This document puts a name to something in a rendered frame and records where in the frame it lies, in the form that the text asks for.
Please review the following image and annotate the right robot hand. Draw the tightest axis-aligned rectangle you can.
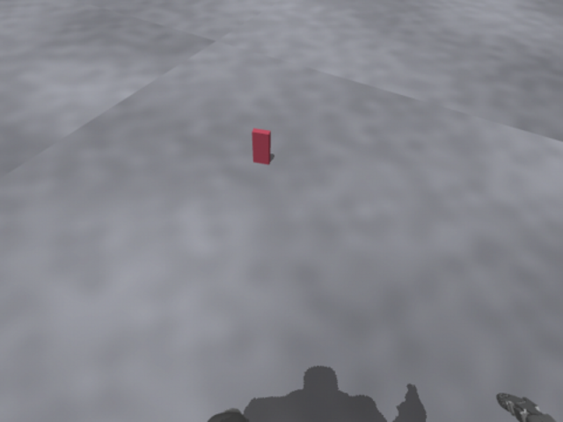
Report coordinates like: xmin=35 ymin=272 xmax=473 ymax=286
xmin=496 ymin=393 xmax=556 ymax=422

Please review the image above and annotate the carton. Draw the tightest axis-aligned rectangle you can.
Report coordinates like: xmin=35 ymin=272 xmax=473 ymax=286
xmin=252 ymin=128 xmax=270 ymax=164

